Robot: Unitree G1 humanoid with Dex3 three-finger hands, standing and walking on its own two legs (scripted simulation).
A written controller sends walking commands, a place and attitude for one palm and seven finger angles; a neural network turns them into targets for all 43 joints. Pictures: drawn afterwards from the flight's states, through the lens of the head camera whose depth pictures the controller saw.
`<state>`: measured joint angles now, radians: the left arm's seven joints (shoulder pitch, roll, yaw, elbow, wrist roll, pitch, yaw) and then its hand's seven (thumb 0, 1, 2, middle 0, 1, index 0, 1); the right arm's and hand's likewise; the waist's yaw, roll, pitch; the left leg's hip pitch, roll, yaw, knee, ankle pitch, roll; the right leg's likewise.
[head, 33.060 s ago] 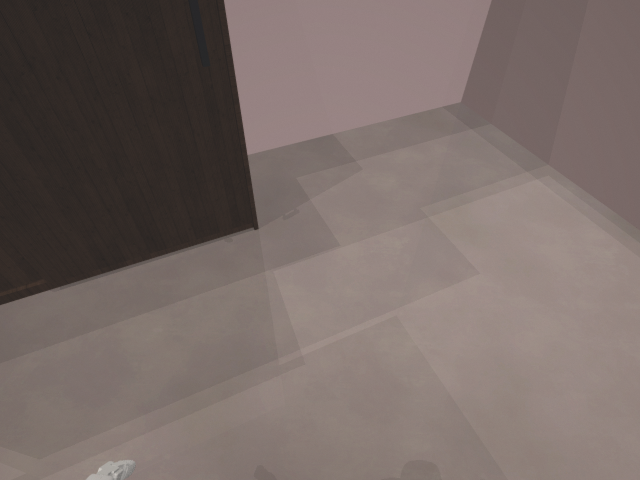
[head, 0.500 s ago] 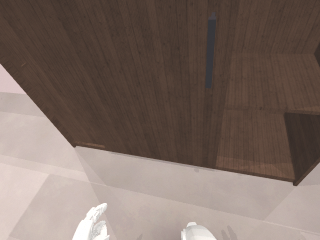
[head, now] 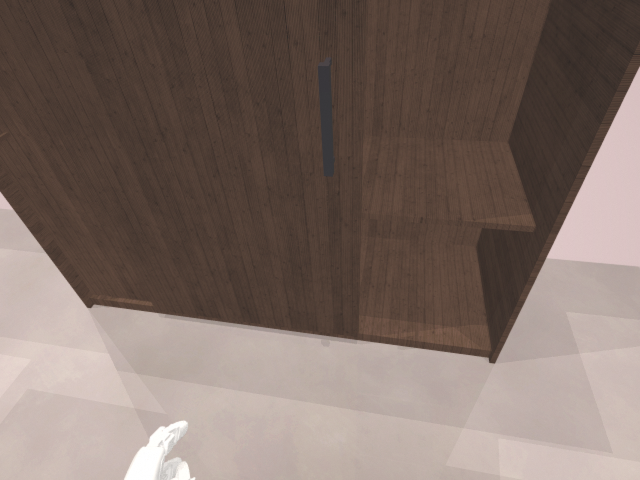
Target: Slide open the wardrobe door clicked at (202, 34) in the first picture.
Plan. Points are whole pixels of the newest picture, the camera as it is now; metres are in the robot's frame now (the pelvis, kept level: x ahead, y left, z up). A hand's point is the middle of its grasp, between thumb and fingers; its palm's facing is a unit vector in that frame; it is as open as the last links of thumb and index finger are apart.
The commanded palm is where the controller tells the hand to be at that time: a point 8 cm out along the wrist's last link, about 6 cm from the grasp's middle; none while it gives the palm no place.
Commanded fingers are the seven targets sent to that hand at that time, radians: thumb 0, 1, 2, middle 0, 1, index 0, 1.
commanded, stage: stop stepping back and stand still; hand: right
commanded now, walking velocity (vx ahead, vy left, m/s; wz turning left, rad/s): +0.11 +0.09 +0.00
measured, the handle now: (328, 120) +0.77 -0.02 +0.12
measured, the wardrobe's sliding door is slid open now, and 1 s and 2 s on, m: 0.45 0.45 0.45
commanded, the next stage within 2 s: let the arm hang, fingers relaxed in 0.32 s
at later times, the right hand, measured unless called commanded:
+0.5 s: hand (621, 366) +0.23 -0.32 +0.08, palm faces +0.33 +0.79 -0.52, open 7.4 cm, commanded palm none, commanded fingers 0.00 -0.90 -0.90 0.20 0.30 0.20 0.30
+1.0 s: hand out of the picture +0.05 -0.24 -0.16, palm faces +0.05 +0.97 -0.23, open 7.2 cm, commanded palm none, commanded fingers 0.00 -0.90 -0.90 0.20 0.30 0.20 0.30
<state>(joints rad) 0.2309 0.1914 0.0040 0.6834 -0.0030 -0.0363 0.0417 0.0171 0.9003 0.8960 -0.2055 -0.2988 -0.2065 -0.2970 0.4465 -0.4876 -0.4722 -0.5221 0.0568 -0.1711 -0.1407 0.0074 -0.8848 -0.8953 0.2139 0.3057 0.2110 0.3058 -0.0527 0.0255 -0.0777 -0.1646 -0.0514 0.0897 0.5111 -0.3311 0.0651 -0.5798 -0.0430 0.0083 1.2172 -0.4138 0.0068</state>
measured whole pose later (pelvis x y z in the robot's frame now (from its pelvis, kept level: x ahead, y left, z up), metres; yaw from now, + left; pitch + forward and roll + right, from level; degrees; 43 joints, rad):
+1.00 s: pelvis +0.04 -0.05 +0.01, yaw -4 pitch +0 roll +0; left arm 0.26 0.17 -0.01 1.06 0.03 0.02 0.03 0.01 0.91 0.90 -0.20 -0.30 -0.20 -0.30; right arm 0.25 -0.20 0.00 1.08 -0.01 0.01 -0.02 -0.01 -0.93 -0.90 0.20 0.30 0.20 0.30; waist 0.01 -0.02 0.04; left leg -0.18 0.05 0.07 0.43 -0.25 -0.02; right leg -0.18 -0.02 -0.11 0.45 -0.26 -0.02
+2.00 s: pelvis +0.04 -0.09 +0.01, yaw -3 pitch -1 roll +0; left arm 0.27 0.14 -0.01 1.12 0.02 -0.01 0.03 0.01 0.91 0.90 -0.20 -0.30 -0.20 -0.30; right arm 0.26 -0.15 0.00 1.14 -0.02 0.01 -0.03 0.00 -0.91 -0.90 0.20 0.30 0.19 0.30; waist 0.01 0.02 0.05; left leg -0.15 0.11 0.03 0.40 -0.23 -0.08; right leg -0.14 0.04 -0.15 0.40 -0.25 -0.08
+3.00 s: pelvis +0.04 -0.09 +0.01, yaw -3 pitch -1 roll +0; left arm 0.26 0.14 -0.01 1.13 0.02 -0.01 0.03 0.01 0.91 0.90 -0.20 -0.30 -0.20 -0.30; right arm 0.25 -0.15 0.00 1.14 -0.02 0.01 -0.03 0.00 -0.91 -0.90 0.20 0.30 0.19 0.30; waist 0.01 0.02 0.06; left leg -0.14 0.10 0.03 0.38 -0.22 -0.08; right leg -0.14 0.04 -0.14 0.39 -0.25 -0.08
